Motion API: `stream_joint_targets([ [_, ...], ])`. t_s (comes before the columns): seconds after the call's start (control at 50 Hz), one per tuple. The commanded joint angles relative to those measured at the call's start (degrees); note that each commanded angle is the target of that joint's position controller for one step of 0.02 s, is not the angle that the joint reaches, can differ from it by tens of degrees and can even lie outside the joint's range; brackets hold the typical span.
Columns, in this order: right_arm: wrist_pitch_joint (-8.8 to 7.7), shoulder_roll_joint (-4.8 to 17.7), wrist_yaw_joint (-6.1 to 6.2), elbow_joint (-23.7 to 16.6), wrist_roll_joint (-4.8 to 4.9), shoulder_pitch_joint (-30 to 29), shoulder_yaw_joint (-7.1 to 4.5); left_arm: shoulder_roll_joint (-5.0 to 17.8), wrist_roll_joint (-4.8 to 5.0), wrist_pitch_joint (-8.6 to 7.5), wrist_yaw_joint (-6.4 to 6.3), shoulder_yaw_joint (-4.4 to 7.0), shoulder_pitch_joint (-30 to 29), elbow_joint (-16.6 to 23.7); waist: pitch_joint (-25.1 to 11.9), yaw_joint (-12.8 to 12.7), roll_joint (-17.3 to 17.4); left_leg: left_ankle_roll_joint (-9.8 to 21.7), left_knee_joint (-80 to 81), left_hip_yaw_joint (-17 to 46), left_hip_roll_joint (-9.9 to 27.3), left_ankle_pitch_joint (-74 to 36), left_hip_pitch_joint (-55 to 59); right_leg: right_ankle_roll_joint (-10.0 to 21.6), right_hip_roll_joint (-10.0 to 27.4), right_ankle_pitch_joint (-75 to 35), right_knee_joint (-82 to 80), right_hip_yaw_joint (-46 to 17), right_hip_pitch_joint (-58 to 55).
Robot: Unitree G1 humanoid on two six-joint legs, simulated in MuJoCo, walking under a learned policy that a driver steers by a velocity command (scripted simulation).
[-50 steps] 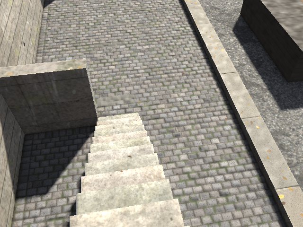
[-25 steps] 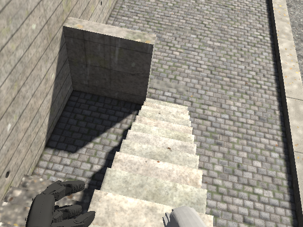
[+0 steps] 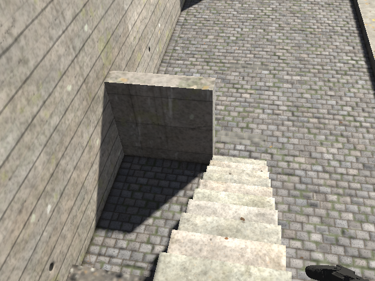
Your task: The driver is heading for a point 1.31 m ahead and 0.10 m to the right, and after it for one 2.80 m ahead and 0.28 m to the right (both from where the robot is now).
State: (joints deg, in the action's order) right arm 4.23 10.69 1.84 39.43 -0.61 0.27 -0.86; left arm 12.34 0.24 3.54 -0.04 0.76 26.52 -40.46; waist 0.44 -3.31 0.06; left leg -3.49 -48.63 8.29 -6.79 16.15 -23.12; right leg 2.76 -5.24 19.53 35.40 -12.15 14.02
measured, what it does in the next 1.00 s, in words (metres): steps on the spot: left foot, then right foot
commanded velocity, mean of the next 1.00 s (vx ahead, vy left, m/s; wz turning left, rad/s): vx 0.24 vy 0.00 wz -0.15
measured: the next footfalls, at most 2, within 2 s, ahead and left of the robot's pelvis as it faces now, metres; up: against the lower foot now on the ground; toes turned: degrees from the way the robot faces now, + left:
left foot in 0.14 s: +0.06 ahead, +0.13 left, +0.00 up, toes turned -20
right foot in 0.52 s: +0.02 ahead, -0.16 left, +0.00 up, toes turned -20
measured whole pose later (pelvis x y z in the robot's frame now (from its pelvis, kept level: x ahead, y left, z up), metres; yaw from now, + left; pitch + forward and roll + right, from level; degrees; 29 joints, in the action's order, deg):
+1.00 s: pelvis +0.08 +0.00 -0.03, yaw -5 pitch +4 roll -2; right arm 3.0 16.5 1.6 32.1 2.0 0.7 0.8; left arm 15.8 -1.2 -3.3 1.7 -1.6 8.6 -26.7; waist -2.7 -1.8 -0.5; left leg 2.5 -49.8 6.0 -2.9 29.1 -20.6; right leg -5.1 9.4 27.7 42.1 11.5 15.9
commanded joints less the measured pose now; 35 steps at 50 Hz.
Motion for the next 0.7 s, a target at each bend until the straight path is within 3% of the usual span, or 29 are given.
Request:
stream_joint_targets([
  [0.02,-0.44,1.4,1.11,-7.9,0.85,-6.4,-0.05,9.6,1.51,-0.7,-0.75,2.82,-9.5,10.6,0.4,3.6,-9.3,0.4,11.3,0.1,-1.3,13.2,-8.6,7.5,8.8,-23.4,-10.0,-20.8,-7.2],
  [0.04,-0.6,2.4,1.31,-8.5,1.39,-8.1,-0.16,9.9,1.84,-0.75,-0.72,3.32,-5.4,9.6,-0.4,1.7,-10.4,0.4,13.5,0.4,-1.1,14.0,-8.8,7.2,8.5,-23.9,-6.8,-21.5,-11.6],
  [0.08,-1.5,4.8,0.57,-7.2,0.78,-4.8,-0.76,10.0,0.78,-0.44,-2.19,3.62,-12.1,12.0,-9.1,2.9,-13.4,-0.4,7.2,1.2,0.0,-3.7,-0.2,6.2,8.7,-35.1,-1.3,-22.2,-9.3],
  [0.1,-1.39,3.9,0.91,-8.3,1.19,-4.5,-0.59,9.5,1.63,-0.23,-2.17,3.5,-11.7,12.6,-7.7,2.9,-11.9,0.3,14.0,-0.8,-1.6,1.3,-1.0,5.9,6.7,-37.0,-2.8,-22.4,-9.6],
  [0.14,-1.53,4.0,1.04,-7.7,1.47,-1.0,-0.94,9.5,1.43,0.14,-2.26,3.2,-15.5,13.8,-8.9,4.8,-9.3,0.3,20.1,-0.1,0.6,-10.9,8.9,5.0,4.9,-34.3,-0.8,-23.1,-5.4],
  [0.16,-2.46,7.1,0.2,-6.8,0.64,0.5,-1.71,6.3,1.44,0.74,-3.13,3.08,-17.0,15.4,-10.7,3.6,-0.7,4.3,16.3,4.2,7.0,-36.8,18.3,2.9,1.3,-25.9,5.8,-20.5,4.0],
  [0.18,-2.93,9.6,-0.46,-4.8,-0.7,4.3,-2.53,4.6,1.81,1.67,-3.59,2.66,-16.0,16.7,-15.8,2.9,14.4,10.4,16.1,12.3,15.5,-59.7,30.8,-0.5,-4.4,-5.6,16.3,-13.6,15.9],
  [0.2,-3.43,8.2,-0.96,-4.6,-0.65,6.5,-2.3,7.1,2.33,1.75,-3.59,3.53,-16.4,16.2,-14.9,5.0,17.7,18.0,17.8,19.5,24.4,-63.4,36.4,-3.6,-8.4,20.0,28.8,-9.0,28.1],
  [0.22,-3.73,7.7,-1.4,-5.1,-0.49,7.7,-2.2,12.2,1.91,1.27,-3.08,5.28,-18.4,16.0,-11.4,5.8,12.0,22.5,18.3,18.5,27.6,-60.2,33.0,-6.3,-7.0,21.8,41.0,-7.0,34.1],
  [0.24,-4.1,7.1,-1.49,-4.4,0.38,9.0,-2.12,11.1,1.12,1.17,-2.88,5.24,-20.2,15.6,-8.6,5.8,8.3,23.3,16.4,16.5,28.5,-63.8,30.7,-7.5,-5.7,21.1,49.3,-5.6,38.8],
  [0.28,-3.84,6.0,-1.25,-3.6,1.73,8.3,-1.7,9.9,0.35,2.0,-2.58,4.49,-20.9,14.7,-6.0,4.6,3.9,19.4,14.0,8.3,24.3,-59.6,27.9,-7.5,-0.4,12.8,49.6,-1.5,42.0],
  [0.3,-3.48,7.6,-1.04,-3.3,1.25,6.7,-1.82,8.9,0.61,2.27,-1.76,4.01,-20.7,15.2,-6.1,2.8,2.1,18.3,13.2,6.0,22.6,-56.4,23.6,-7.3,0.5,8.7,47.8,0.9,38.8],
  [0.34,-3.01,9.7,-0.29,-3.0,0.95,5.6,-1.9,6.1,0.36,1.82,-0.98,2.27,-23.3,15.8,-6.0,3.0,-1.2,17.4,13.4,3.9,20.7,-47.4,14.8,-6.4,2.5,0.7,39.7,6.1,31.9],
  [0.36,-2.71,10.5,-0.32,-3.1,1.02,4.8,-1.81,5.1,0.45,1.49,-0.86,1.6,-23.6,15.6,-6.9,3.3,0.5,17.1,13.8,2.7,20.0,-45.0,11.7,-5.8,2.5,-2.7,33.7,8.4,27.4],
  [0.38,-3.65,12.4,-0.41,-4.7,-0.81,1.8,-1.39,6.3,0.02,0.69,-1.03,2.3,-20.3,11.9,-11.9,3.3,1.3,16.5,8.7,2.4,21.0,-49.2,6.7,-6.1,1.5,-16.5,46.8,9.5,19.7],
  [0.4,-3.94,13.3,-1.05,-3.2,-0.13,2.1,-1.16,4.7,0.25,1.01,-1.19,1.88,-20.6,12.6,-11.3,2.1,1.8,16.0,10.7,5.0,21.5,-38.4,4.3,-5.8,1.3,-14.7,46.6,7.9,22.8],
  [0.42,-4.06,12.7,-1.65,-3.3,0.92,2.4,-0.75,5.2,0.21,1.29,-1.39,1.74,-23.6,13.9,-8.5,3.4,2.1,14.8,10.7,3.3,21.1,-32.2,4.1,-5.3,1.5,-13.5,42.5,8.1,25.5],
  [0.44,-3.95,11.9,-1.61,-3.0,1.91,2.6,-0.6,3.5,0.04,1.45,-1.33,0.79,-25.7,15.8,-5.5,3.7,5.4,15.4,13.0,5.1,21.8,-26.3,5.1,-5.0,3.8,-6.2,32.2,5.6,26.3],
  [0.46,-3.74,13.4,-1.55,-1.0,2.07,5.2,-1.28,2.5,-0.09,1.29,-1.2,0.37,-24.8,15.1,-4.8,4.1,6.6,15.3,12.3,4.3,21.6,-22.9,5.3,-4.7,4.3,-7.4,27.0,7.4,24.2],
  [0.48,-3.85,13.9,-1.31,0.0,1.28,7.0,-1.48,2.8,0.75,1.01,-1.03,0.64,-25.4,14.9,-5.1,5.0,9.0,15.7,13.0,5.9,22.2,-24.2,5.4,-4.7,4.1,-6.1,24.8,7.9,21.6],
  [0.52,-4.71,10.5,-1.51,2.2,1.29,5.7,-0.1,1.0,1.07,0.51,0.0,0.68,-18.3,11.1,-5.5,1.2,10.2,13.5,14.4,3.4,19.7,-20.1,-0.2,-3.3,5.4,-8.6,7.6,8.2,5.6],
  [0.54,-5.12,7.3,-1.7,3.6,1.68,4.6,1.21,-2.2,-0.33,0.35,0.42,-0.16,-14.0,8.6,-5.9,-1.5,9.4,10.8,16.0,1.3,17.2,-19.9,-3.9,-2.2,5.7,-18.1,-5.4,10.1,-6.9],
  [0.56,-5.78,5.9,-2.99,6.1,2.22,13.5,1.45,3.4,-0.31,0.35,0.21,0.86,-14.8,7.9,-8.8,4.1,1.4,4.7,14.2,-1.7,12.7,-18.0,-4.4,1.1,11.1,-46.2,-1.6,3.0,-16.0],
  [0.58,-4.75,8.7,-3.49,7.9,2.89,18.7,1.08,3.4,-0.2,1.43,0.59,0.7,-16.7,8.4,-14.4,7.5,-0.4,2.3,12.6,-0.8,12.0,-0.2,2.0,3.8,11.1,-39.8,0.4,3.8,-14.9],
  [0.6,-3.92,12.6,-3.6,6.6,4.29,14.8,0.28,7.8,0.73,1.99,1.21,2.23,-17.5,8.7,-12.0,6.1,-0.6,3.9,10.6,-3.6,9.4,13.1,1.2,5.8,10.5,-15.0,-3.0,1.6,-8.1],
  [0.62,-3.16,12.7,-2.81,5.6,4.6,9.3,0.22,8.2,1.05,1.88,1.66,2.63,-17.8,9.6,-5.3,3.4,2.5,5.5,8.3,-5.1,7.4,19.6,0.8,5.4,10.0,-1.7,-8.2,0.8,-1.3],
  [0.64,-2.87,10.1,-2.03,3.7,4.12,7.4,0.9,8.4,0.58,0.64,1.42,2.26,-20.3,10.3,-1.7,4.4,0.6,5.6,6.4,-6.1,6.3,16.5,0.2,5.3,12.0,3.7,-12.0,-0.5,2.7],
  [0.68,-2.3,7.1,-0.96,2.4,2.85,9.2,1.34,6.3,0.56,-1.94,0.65,1.31,-22.8,12.2,-2.2,5.4,-6.5,5.7,6.5,-6.7,5.9,10.5,0.6,5.3,14.4,5.5,-12.9,0.7,1.3],
  [0.7,-2.37,8.3,-0.9,1.4,2.93,6.8,0.98,5.3,-0.42,-2.89,0.84,0.68,-22.3,13.1,-2.7,4.3,-4.9,6.4,6.9,-5.4,5.4,6.9,0.8,5.1,14.2,0.2,-12.1,2.3,0.1],
])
